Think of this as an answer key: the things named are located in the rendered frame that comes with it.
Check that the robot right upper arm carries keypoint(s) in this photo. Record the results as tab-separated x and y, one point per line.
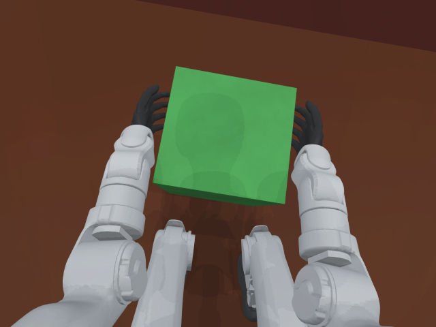
331	296

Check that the right robot hand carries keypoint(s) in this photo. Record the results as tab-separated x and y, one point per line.
312	127

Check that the carton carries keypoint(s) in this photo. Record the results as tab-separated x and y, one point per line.
226	139

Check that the robot right foot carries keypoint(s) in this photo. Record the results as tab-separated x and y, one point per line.
249	312

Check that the robot left forearm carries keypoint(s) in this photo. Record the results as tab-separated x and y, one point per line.
118	213

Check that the left robot shin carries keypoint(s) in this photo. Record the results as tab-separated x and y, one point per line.
172	222

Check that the left robot hand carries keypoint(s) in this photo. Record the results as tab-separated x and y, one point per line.
143	115

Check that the robot left upper arm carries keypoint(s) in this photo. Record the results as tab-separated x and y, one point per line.
101	279

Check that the robot right forearm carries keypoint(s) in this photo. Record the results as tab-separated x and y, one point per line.
323	214

